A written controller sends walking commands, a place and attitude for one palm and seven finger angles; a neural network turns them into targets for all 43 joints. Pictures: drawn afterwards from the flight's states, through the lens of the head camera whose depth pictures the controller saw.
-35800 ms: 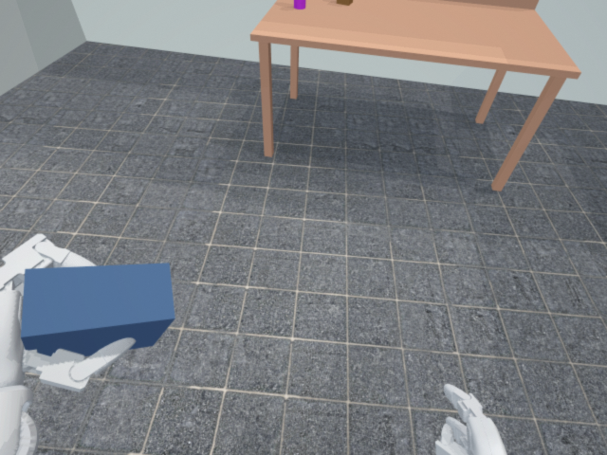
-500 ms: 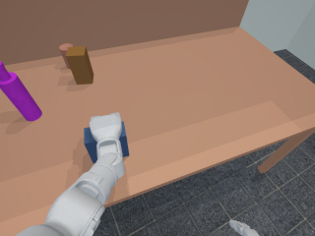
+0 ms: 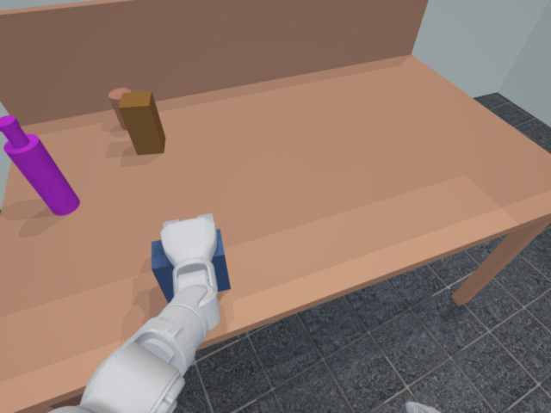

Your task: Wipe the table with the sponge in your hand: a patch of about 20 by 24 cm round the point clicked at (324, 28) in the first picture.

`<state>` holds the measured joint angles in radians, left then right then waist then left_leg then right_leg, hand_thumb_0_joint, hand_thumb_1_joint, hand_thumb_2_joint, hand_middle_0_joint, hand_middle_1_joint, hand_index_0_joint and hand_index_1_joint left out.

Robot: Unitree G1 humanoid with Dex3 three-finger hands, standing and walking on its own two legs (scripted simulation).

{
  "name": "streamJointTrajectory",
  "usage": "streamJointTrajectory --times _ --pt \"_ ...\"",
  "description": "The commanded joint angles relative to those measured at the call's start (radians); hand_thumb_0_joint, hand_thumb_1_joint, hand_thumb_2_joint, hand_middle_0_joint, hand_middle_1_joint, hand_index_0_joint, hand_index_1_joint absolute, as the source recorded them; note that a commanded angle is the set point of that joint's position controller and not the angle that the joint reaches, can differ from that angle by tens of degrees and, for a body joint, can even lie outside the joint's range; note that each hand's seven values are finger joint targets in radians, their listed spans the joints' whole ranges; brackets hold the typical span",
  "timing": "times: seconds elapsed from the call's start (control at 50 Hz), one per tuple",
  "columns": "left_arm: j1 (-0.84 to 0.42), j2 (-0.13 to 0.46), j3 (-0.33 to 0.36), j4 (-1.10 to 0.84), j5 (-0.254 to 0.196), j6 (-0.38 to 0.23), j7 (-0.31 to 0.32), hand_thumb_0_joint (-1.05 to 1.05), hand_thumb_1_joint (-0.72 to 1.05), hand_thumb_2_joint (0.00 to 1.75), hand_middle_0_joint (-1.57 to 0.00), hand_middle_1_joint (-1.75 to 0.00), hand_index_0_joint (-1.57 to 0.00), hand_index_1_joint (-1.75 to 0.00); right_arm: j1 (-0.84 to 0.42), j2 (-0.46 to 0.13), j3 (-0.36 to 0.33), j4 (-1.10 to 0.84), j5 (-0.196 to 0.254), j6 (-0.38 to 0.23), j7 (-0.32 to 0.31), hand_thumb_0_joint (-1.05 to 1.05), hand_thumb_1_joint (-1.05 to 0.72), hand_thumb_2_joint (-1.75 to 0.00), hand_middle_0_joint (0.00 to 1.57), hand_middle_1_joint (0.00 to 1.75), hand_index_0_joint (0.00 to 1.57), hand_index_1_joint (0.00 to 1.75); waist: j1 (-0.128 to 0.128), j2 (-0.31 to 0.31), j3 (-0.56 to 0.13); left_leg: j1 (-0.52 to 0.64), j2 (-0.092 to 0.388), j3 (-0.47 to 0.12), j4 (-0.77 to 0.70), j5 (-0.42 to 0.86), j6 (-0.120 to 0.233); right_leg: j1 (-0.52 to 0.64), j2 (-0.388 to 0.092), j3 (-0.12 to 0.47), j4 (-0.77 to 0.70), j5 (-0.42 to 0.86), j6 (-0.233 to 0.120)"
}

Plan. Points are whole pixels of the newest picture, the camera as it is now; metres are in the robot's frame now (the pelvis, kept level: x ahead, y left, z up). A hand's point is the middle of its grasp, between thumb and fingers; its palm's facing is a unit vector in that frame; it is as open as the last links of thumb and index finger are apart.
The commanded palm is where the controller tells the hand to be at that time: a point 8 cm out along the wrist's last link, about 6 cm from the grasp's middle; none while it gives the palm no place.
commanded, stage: wipe back along the third lane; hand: left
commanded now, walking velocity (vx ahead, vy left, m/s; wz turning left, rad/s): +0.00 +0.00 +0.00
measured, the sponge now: (195, 272) +0.37 +0.17 -0.06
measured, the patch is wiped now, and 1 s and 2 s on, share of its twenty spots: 1.00 1.00 1.00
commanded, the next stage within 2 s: slide back across to the middle lane in 0.96 s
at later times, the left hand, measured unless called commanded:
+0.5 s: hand (201, 271) +0.35 +0.15 -0.02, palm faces -0.07 -0.01 -1.00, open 9.8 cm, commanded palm +0.30 +0.13 +0.00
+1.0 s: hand (201, 273) +0.34 +0.15 -0.02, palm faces -0.06 -0.01 -1.00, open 9.8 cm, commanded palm +0.30 +0.13 +0.00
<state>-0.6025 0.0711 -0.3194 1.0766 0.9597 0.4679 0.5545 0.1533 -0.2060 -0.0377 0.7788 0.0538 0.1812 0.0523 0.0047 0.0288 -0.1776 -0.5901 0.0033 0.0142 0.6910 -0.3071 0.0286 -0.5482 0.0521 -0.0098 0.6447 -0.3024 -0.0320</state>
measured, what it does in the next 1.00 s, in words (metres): stands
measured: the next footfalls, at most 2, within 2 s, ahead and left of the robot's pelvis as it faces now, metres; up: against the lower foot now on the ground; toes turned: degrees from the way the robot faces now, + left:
none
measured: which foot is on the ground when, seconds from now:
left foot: down 0.00-1.00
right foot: down 0.00-1.00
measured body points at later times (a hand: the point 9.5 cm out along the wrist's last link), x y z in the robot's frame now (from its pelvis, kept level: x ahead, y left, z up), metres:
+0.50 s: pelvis +0.00 -0.01 +0.00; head +0.01 -0.02 +0.45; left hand +0.34 +0.15 +0.03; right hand +0.20 -0.22 -0.11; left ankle +0.01 +0.10 -0.72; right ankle +0.00 -0.11 -0.72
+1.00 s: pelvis +0.00 -0.01 +0.00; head +0.01 -0.02 +0.45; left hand +0.34 +0.15 +0.03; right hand +0.16 -0.25 -0.12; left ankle +0.01 +0.10 -0.72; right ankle +0.00 -0.11 -0.72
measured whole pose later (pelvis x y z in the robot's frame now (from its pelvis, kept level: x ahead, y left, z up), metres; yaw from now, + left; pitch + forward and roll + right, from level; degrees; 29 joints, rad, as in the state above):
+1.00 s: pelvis +0.00 -0.01 +0.00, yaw +0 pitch +9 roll -1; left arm -0.47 0.06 -0.35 0.92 0.98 0.50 0.52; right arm 0.11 -0.22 -0.03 0.74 0.06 0.20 0.04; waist 0.02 0.03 -0.17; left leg -0.54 0.01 0.01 0.68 -0.30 0.01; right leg -0.51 0.06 -0.01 0.66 -0.31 -0.05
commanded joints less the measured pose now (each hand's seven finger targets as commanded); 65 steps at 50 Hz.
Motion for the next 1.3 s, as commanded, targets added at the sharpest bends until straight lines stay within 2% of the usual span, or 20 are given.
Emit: streamJointTrajectory --times 0.0,0.08,0.12,0.18,0.26,0.38,0.42,0.48,0.54,0.58,0.6,0.68,0.86,0.98,1.02,1.08,1.12,1.18,1.22,1.28 --pt "-0.117 -0.057 -0.035 -0.062 -0.022 -0.002 -0.038 0.00 0.10 1.30 -1.20 -1.60 -1.20 -1.60 -0.122 -0.124 -0.035 -0.144 0.002 -0.033 -0.004 0.00 -0.90 -0.90 0.20 0.30 0.20 0.30 -0.004 -0.103 -0.182 0.157 -0.013 0.002 -0.081 0.136 -0.004 0.104 -0.004 -0.021 -0.098 0.200 -0.036" --pt "-0.056 -0.063 -0.031 -0.084 -0.025 0.006 -0.042 0.00 0.10 1.30 -1.20 -1.60 -1.20 -1.60 -0.139 -0.124 -0.040 -0.151 0.003 -0.027 0.005 0.00 -0.90 -0.90 0.20 0.30 0.20 0.30 0.014 -0.128 -0.189 0.169 -0.011 -0.003 -0.079 0.164 -0.005 0.119 -0.004 -0.023 -0.092 0.234 -0.042" --pt "-0.043 -0.125 -0.102 -0.112 -0.024 0.009 -0.047 0.00 0.10 1.30 -1.20 -1.60 -1.20 -1.60 -0.149 -0.119 -0.039 -0.161 0.004 -0.021 0.012 0.00 -0.90 -0.90 0.20 0.30 0.20 0.30 0.002 -0.119 -0.172 0.182 -0.012 0.001 -0.073 0.174 -0.001 0.114 -0.004 -0.028 -0.089 0.253 -0.042" --pt "-0.010 -0.080 -0.060 -0.139 -0.029 0.019 -0.052 0.00 0.10 1.30 -1.20 -1.60 -1.20 -1.60 -0.173 -0.123 -0.037 -0.168 0.006 -0.012 0.012 0.00 -0.90 -0.90 0.20 0.30 0.20 0.30 0.023 -0.133 -0.172 0.178 -0.014 -0.005 -0.081 0.175 -0.004 0.134 -0.005 -0.021 -0.090 0.257 -0.045" --pt "-0.062 -0.076 -0.077 -0.138 -0.015 0.029 -0.053 0.00 0.10 1.30 -1.20 -1.60 -1.20 -1.60 -0.178 -0.120 -0.030 -0.162 0.005 -0.003 0.004 0.00 -0.90 -0.90 0.20 0.30 0.20 0.30 0.001 -0.137 -0.122 0.174 -0.019 -0.001 -0.081 0.139 -0.002 0.110 -0.008 -0.018 -0.101 0.224 -0.040" --pt "-0.038 -0.025 -0.021 -0.146 0.006 0.020 -0.056 0.00 0.10 1.30 -1.20 -1.60 -1.20 -1.60 -0.183 -0.119 -0.029 -0.167 -0.002 0.000 -0.008 0.00 -0.90 -0.90 0.20 0.30 0.20 0.30 0.023 -0.119 -0.178 0.174 -0.024 0.001 -0.068 0.179 -0.007 0.145 -0.012 0.000 -0.084 0.299 -0.044" --pt "-0.050 -0.062 -0.068 -0.158 0.011 0.014 -0.062 0.00 0.10 1.30 -1.20 -1.60 -1.20 -1.60 -0.179 -0.116 -0.029 -0.173 -0.001 0.005 -0.007 0.00 -0.90 -0.90 0.20 0.30 0.20 0.30 0.004 -0.129 -0.164 0.178 -0.023 0.001 -0.059 0.178 -0.004 0.130 -0.013 -0.007 -0.082 0.297 -0.040" --pt "-0.034 -0.010 -0.010 -0.165 0.009 0.015 -0.059 0.00 0.10 1.30 -1.20 -1.60 -1.20 -1.60 -0.184 -0.119 -0.030 -0.174 -0.004 0.004 -0.012 0.00 -0.90 -0.90 0.20 0.30 0.20 0.30 0.020 -0.126 -0.179 0.167 -0.026 0.003 -0.058 0.181 -0.005 0.150 -0.014 0.007 -0.084 0.317 -0.041" --pt "-0.011 -0.046 -0.053 -0.176 0.008 0.017 -0.062 0.00 0.10 1.30 -1.20 -1.60 -1.20 -1.60 -0.177 -0.118 -0.028 -0.179 -0.002 0.004 -0.010 0.00 -0.90 -0.90 0.20 0.30 0.20 0.30 0.008 -0.131 -0.170 0.163 -0.026 0.007 -0.055 0.182 -0.004 0.154 -0.017 0.006 -0.081 0.335 -0.037" --pt "-0.005 0.002 -0.005 -0.183 0.008 0.022 -0.062 0.00 0.10 1.30 -1.20 -1.60 -1.20 -1.60 -0.187 -0.122 -0.029 -0.178 -0.001 0.005 -0.014 0.00 -0.90 -0.90 0.20 0.30 0.20 0.30 0.023 -0.127 -0.178 0.160 -0.026 0.002 -0.060 0.179 -0.007 0.158 -0.015 0.013 -0.085 0.322 -0.041" --pt "-0.006 -0.039 -0.049 -0.196 0.003 0.023 -0.064 0.00 0.10 1.30 -1.20 -1.60 -1.20 -1.60 -0.180 -0.119 -0.027 -0.185 0.000 0.003 -0.013 0.00 -0.90 -0.90 0.20 0.30 0.20 0.30 0.013 -0.125 -0.177 0.163 -0.028 0.008 -0.060 0.178 -0.003 0.165 -0.016 0.008 -0.082 0.328 -0.037" --pt "0.026 0.021 0.013 -0.202 -0.003 0.031 -0.065 0.00 0.10 1.30 -1.20 -1.60 -1.20 -1.60 -0.185 -0.125 -0.028 -0.183 0.003 -0.002 -0.019 0.00 -0.90 -0.90 0.20 0.30 0.20 0.30 0.031 -0.130 -0.174 0.147 -0.030 0.007 -0.067 0.162 -0.004 0.177 -0.016 0.021 -0.096 0.314 -0.037" --pt "0.026 -0.016 -0.033 -0.194 0.001 0.032 -0.067 0.00 0.10 1.30 -1.20 -1.60 -1.20 -1.60 -0.175 -0.124 -0.029 -0.180 0.008 -0.012 -0.017 0.00 -0.90 -0.90 0.20 0.30 0.20 0.30 0.018 -0.124 -0.143 0.150 -0.027 0.011 -0.071 0.136 -0.003 0.139 -0.012 0.012 -0.101 0.255 -0.037" --pt "-0.013 0.026 0.019 -0.172 0.000 0.028 -0.060 0.00 0.10 1.30 -1.20 -1.60 -1.20 -1.60 -0.173 -0.128 -0.030 -0.173 0.007 -0.020 -0.022 0.00 -0.90 -0.90 0.20 0.30 0.20 0.30 0.026 -0.120 -0.148 0.144 -0.023 0.003 -0.079 0.116 -0.006 0.118 -0.006 0.009 -0.100 0.205 -0.040" --pt "-0.049 -0.014 -0.028 -0.172 -0.003 0.024 -0.061 0.00 0.10 1.30 -1.20 -1.60 -1.20 -1.60 -0.169 -0.122 -0.028 -0.175 0.009 -0.022 -0.023 0.00 -0.90 -0.90 0.20 0.30 0.20 0.30 0.007 -0.128 -0.142 0.151 -0.023 0.009 -0.075 0.103 -0.002 0.106 -0.008 0.002 -0.105 0.183 -0.033" --pt "-0.064 0.063 0.049 -0.187 0.005 0.017 -0.053 0.00 0.10 1.30 -1.20 -1.60 -1.20 -1.60 -0.171 -0.125 -0.028 -0.173 0.006 -0.026 -0.030 0.00 -0.90 -0.90 0.20 0.30 0.20 0.30 0.029 -0.112 -0.180 0.155 -0.024 0.004 -0.080 0.115 -0.003 0.131 -0.006 0.011 -0.100 0.193 -0.037" --pt "-0.050 0.032 0.015 -0.226 0.004 0.011 -0.053 0.00 0.10 1.30 -1.20 -1.60 -1.20 -1.60 -0.173 -0.119 -0.029 -0.187 0.007 -0.028 -0.028 0.00 -0.90 -0.90 0.20 0.30 0.20 0.30 0.022 -0.108 -0.195 0.177 -0.025 0.009 -0.075 0.139 0.001 0.152 -0.008 0.008 -0.097 0.231 -0.034" --pt "-0.003 0.128 0.099 -0.247 0.010 0.020 -0.056 0.00 0.10 1.30 -1.20 -1.60 -1.20 -1.60 -0.182 -0.129 -0.023 -0.192 0.008 -0.024 -0.037 0.00 -0.90 -0.90 0.20 0.30 0.20 0.30 0.043 -0.129 -0.186 0.161 -0.028 0.002 -0.093 0.131 -0.001 0.181 -0.008 0.024 -0.111 0.224 -0.032" --pt "-0.012 0.098 0.057 -0.291 0.018 0.024 -0.060 0.00 0.10 1.30 -1.20 -1.60 -1.20 -1.60 -0.187 -0.121 -0.023 -0.200 0.011 -0.027 -0.037 0.00 -0.90 -0.90 0.20 0.30 0.20 0.30 0.031 -0.108 -0.176 0.185 -0.029 0.009 -0.095 0.143 0.002 0.187 -0.012 0.022 -0.116 0.239 -0.029" --pt "-0.007 0.165 0.109 -0.330 0.027 0.033 -0.071 0.00 0.10 1.30 -1.20 -1.60 -1.20 -1.60 -0.200 -0.127 -0.022 -0.205 0.013 -0.029 -0.043 0.00 -0.90 -0.90 0.20 0.30 0.20 0.30 0.047 -0.100 -0.178 0.203 -0.031 -0.001 -0.112 0.137 0.001 0.193 -0.007 0.029 -0.131 0.202 -0.034"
